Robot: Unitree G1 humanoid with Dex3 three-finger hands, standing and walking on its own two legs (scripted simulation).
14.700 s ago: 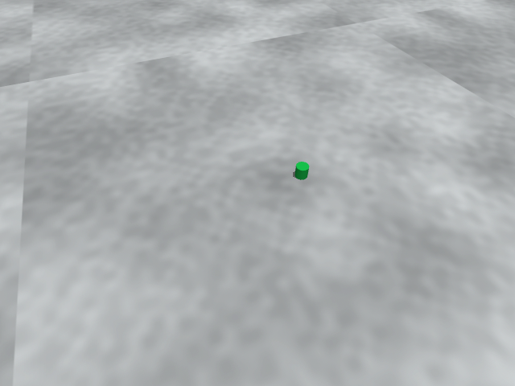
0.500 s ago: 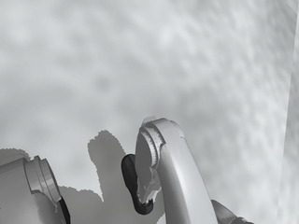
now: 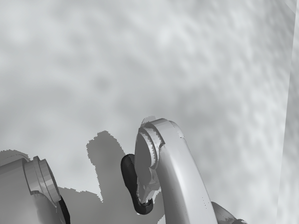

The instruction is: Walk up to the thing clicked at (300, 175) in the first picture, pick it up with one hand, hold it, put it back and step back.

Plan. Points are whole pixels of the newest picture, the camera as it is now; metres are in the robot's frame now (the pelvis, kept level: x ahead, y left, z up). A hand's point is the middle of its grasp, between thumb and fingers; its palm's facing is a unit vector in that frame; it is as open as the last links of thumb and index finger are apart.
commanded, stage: close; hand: left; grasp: from above
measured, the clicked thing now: out of the picture +0.43 +0.32 -0.26
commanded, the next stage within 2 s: settle in 0.44 s
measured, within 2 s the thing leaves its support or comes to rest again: leaves its support in 0.86 s
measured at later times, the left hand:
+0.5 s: hand out of the picture +0.42 +0.31 -0.24, palm faces -0.43 -0.15 -0.89, open 9.6 cm
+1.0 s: hand out of the picture +0.42 +0.33 -0.21, palm faces -0.39 -0.15 -0.91, open 9.5 cm
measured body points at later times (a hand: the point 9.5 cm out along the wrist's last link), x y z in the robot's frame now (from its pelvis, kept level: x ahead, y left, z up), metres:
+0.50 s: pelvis +0.00 +0.00 +0.00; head +0.26 +0.12 +0.35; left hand +0.43 +0.32 -0.19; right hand +0.06 -0.25 -0.07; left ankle +0.06 +0.12 -0.26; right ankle +0.11 -0.12 -0.26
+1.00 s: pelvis +0.00 +0.00 +0.00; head +0.24 +0.12 +0.37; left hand +0.43 +0.33 -0.16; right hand +0.07 -0.26 -0.07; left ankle +0.06 +0.12 -0.26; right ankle +0.11 -0.12 -0.26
